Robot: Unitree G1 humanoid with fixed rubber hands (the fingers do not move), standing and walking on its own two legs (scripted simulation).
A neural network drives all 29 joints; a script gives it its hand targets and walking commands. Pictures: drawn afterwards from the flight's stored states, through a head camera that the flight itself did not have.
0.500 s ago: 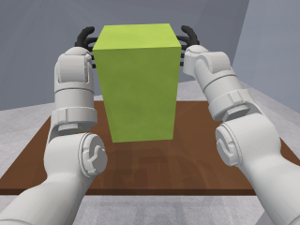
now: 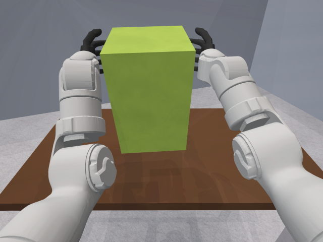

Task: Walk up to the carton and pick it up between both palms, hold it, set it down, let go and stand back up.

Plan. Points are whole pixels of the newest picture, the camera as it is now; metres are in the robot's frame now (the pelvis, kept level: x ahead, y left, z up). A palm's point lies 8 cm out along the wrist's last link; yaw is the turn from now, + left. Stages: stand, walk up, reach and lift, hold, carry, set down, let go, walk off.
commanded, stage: hold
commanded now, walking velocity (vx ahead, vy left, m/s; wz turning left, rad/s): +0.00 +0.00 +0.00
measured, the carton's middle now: (150, 91) +0.38 +0.00 +0.26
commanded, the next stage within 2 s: set down in 0.08 s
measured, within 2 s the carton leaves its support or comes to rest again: neither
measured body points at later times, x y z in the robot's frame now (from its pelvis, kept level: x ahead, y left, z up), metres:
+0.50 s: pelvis +0.01 +0.00 +0.00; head -0.09 +0.01 +0.44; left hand +0.39 +0.14 +0.40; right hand +0.39 -0.12 +0.40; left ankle +0.01 +0.15 -0.75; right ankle +0.00 -0.10 -0.75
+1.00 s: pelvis +0.00 +0.00 +0.00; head -0.06 +0.02 +0.44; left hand +0.40 +0.15 +0.30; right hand +0.42 -0.11 +0.30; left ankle +0.01 +0.15 -0.75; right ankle +0.00 -0.10 -0.75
